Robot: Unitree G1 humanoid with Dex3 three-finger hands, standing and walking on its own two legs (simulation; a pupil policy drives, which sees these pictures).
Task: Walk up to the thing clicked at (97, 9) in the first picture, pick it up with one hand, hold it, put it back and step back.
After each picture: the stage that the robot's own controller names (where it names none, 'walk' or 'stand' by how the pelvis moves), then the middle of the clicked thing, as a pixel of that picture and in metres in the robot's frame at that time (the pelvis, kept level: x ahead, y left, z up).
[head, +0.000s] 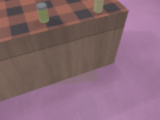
stand; (98, 3) +1.08 -0.11 -0.10
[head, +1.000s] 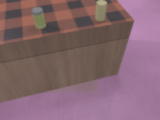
rise first; (100, 10) +0.96 -0.08 -0.07
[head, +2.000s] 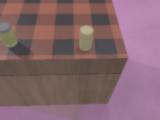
rise first; (85, 38) +0.64 +0.05 -0.08
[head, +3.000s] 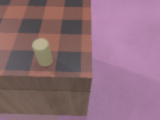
stand; (43, 52) +0.50 +0.20 -0.06
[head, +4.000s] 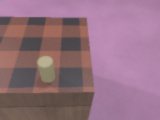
stand; (46, 69) +0.47 +0.17 -0.09
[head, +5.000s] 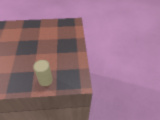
stand; (43, 73) +0.46 +0.18 -0.10
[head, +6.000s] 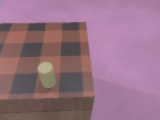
stand; (47, 75) +0.46 +0.17 -0.10
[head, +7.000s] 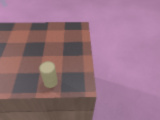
stand; (49, 75) +0.46 +0.16 -0.10
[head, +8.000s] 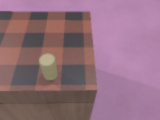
rise first; (48, 67) +0.47 +0.16 -0.10
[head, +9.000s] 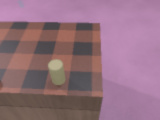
rise first; (57, 72) +0.48 +0.16 -0.10
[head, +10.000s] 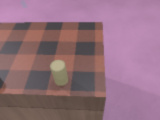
go down; (59, 73) +0.47 +0.16 -0.10
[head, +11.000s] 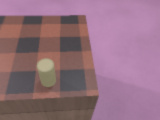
go down; (47, 73) +0.45 +0.14 -0.07
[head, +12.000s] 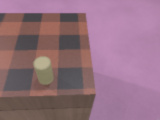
approach; (44, 71) +0.45 +0.15 -0.07
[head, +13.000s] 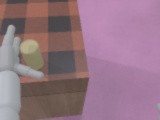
close; (32, 55) +0.48 +0.17 -0.03
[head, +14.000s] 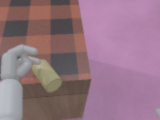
lift; (46, 75) +0.40 +0.12 -0.05
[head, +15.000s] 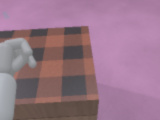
lift; out of the picture +0.19 +0.05 -0.67
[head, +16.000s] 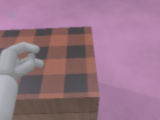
lift; out of the picture +0.30 +0.10 -0.72
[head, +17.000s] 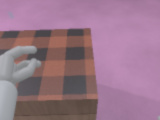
hold; out of the picture +0.30 +0.11 -0.73
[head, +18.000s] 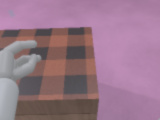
hold; out of the picture +0.30 +0.10 -0.73
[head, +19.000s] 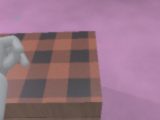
crouch; out of the picture +0.30 +0.09 -0.73
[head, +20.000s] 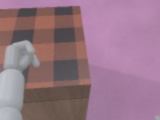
lower; out of the picture +0.32 +0.10 -0.72
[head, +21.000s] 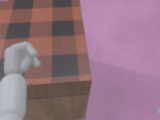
lower; out of the picture +0.32 +0.09 -0.68
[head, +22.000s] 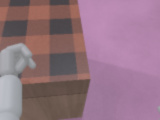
lower; out of the picture +0.32 +0.08 -0.68
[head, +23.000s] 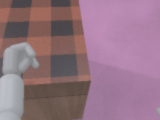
lower; out of the picture +0.32 +0.08 -0.68
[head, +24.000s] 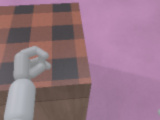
loosen; out of the picture +0.32 +0.08 -0.69
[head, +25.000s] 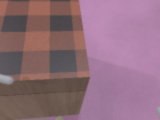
withdraw; out of the picture +0.33 +0.08 -0.68
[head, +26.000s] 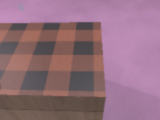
sink last; out of the picture +0.31 +0.07 -0.70
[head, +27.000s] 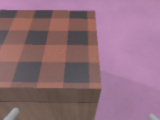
stand; out of the picture +0.32 +0.07 -0.70
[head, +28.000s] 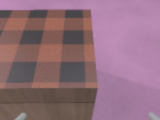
stand; out of the picture +0.32 +0.08 -0.68
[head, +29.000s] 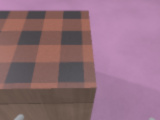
stand; out of the picture +0.32 +0.08 -0.68
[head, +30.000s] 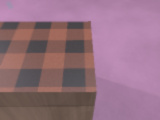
stand; out of the picture +0.34 +0.07 -0.74
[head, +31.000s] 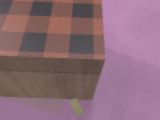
walk; (76, 107) +0.42 +0.03 -0.71
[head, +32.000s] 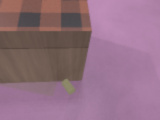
walk; (68, 86) +0.62 +0.07 -0.73
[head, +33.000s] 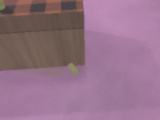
stand; (73, 69) +0.94 +0.15 -0.73
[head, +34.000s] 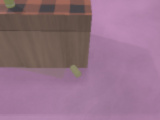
stand; (75, 71) +0.96 +0.07 -0.74
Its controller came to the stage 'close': yes
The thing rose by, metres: 0.01
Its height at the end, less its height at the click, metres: -0.65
